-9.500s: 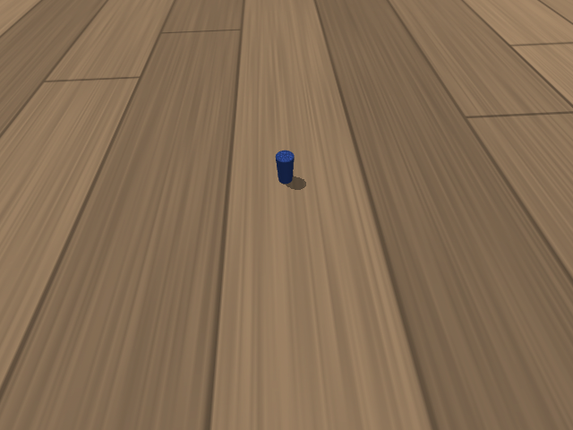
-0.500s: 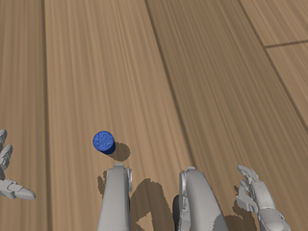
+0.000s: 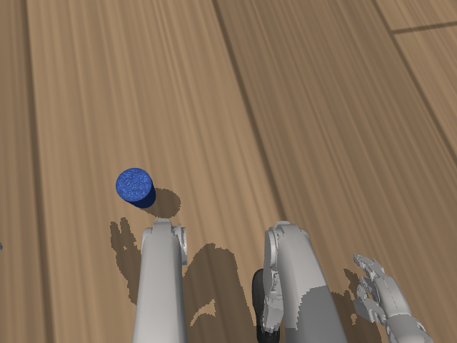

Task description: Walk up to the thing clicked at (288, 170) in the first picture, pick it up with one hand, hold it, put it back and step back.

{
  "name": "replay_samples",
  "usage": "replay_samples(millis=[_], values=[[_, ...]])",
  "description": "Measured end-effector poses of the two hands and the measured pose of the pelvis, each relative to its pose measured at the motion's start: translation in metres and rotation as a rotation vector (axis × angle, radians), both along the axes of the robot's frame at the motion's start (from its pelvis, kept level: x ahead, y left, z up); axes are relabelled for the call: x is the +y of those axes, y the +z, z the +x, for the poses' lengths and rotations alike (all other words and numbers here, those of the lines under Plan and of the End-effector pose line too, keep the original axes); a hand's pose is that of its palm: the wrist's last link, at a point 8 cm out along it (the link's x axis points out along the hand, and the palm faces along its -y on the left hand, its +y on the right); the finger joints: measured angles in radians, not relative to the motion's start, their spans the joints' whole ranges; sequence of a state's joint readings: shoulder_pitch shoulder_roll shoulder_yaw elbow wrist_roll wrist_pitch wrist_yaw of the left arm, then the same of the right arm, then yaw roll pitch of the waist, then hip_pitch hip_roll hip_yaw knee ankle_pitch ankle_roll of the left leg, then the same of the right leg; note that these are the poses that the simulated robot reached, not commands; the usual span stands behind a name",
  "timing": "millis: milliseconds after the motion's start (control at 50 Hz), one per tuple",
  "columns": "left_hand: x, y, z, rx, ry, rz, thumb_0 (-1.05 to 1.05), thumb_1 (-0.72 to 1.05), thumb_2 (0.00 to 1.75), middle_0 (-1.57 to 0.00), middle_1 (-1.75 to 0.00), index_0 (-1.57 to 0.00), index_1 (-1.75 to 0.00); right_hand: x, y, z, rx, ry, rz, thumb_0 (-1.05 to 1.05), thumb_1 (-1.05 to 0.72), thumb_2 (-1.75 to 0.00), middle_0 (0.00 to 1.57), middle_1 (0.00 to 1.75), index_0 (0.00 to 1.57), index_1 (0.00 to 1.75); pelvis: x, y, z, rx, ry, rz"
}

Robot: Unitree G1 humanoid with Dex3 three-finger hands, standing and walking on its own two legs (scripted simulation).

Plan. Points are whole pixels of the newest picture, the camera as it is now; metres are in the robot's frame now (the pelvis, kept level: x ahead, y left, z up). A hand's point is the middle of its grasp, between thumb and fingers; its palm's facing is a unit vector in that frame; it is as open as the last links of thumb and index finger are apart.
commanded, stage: go down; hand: left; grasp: from the side
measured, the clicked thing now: (139, 191) +0.42 +0.25 -0.39
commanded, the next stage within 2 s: approach in 1.18 s
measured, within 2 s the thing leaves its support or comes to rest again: neither
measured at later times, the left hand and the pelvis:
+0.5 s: hand out of the picture +0.33 +0.43 -0.05, palm faces +0.29 -0.95 -0.13, open 17.3 cm; pelvis -0.01 +0.00 -0.05, yaw -1 degrees
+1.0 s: hand out of the picture +0.33 +0.43 -0.07, palm faces +0.29 -0.95 -0.12, open 17.4 cm; pelvis -0.01 +0.00 -0.07, yaw -2 degrees
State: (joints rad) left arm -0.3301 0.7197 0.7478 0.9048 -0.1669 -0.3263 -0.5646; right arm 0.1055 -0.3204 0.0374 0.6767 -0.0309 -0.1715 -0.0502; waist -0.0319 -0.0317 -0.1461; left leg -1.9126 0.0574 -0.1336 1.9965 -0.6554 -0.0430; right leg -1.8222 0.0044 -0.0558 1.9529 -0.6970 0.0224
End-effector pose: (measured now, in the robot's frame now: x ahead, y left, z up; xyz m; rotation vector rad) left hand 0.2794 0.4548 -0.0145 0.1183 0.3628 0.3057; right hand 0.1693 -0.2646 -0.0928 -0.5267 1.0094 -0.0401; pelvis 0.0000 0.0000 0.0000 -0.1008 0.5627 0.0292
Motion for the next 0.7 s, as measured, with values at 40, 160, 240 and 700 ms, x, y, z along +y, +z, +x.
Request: replay_samples(millis=[40, 160, 240, 700], values=[[0.002, -0.002, 0.002, -0.011, 0.002, -0.003, -0.01, -0.5, 0.07, -0.05, -0.09, -0.06, -0.08, 0.0, -0.004, -0.001, 0.002, -0.003, -0.002, 0.01, -0.91, -0.9, 0.21, 0.3, 0.2, 0.3, 0.0, -0.004, 0.0, 0.0, -0.001, -0.002], [0.009, -0.006, 0.0, -0.027, 0.012, 0.0, -0.01, -0.5, 0.07, -0.05, -0.08, -0.06, -0.08, 0.0, -0.016, -0.003, 0.008, 0.004, 0.002, 0.01, -0.91, -0.9, 0.21, 0.3, 0.2, 0.3, 0.0, -0.015, -0.003, -0.001, -0.005, -0.001], [0.013, -0.011, -0.001, -0.048, 0.02, 0.005, -0.01, -0.5, 0.07, -0.05, -0.08, -0.05, -0.08, 0.0, -0.028, -0.002, 0.017, 0.023, 0.003, 0.01, -0.92, -0.91, 0.21, 0.3, 0.2, 0.3, -0.001, -0.025, -0.005, -0.003, -0.006, 0.001], [0.024, -0.027, 0.012, -0.118, 0.007, 0.003, -0.01, -0.51, 0.09, -0.04, -0.07, -0.04, -0.07, -0.004, -0.062, -0.022, 0.057, 0.032, -0.007, 0.01, -0.92, -0.91, 0.21, 0.3, 0.2, 0.3, -0.002, -0.061, -0.012, -0.019, -0.019, -0.005]])
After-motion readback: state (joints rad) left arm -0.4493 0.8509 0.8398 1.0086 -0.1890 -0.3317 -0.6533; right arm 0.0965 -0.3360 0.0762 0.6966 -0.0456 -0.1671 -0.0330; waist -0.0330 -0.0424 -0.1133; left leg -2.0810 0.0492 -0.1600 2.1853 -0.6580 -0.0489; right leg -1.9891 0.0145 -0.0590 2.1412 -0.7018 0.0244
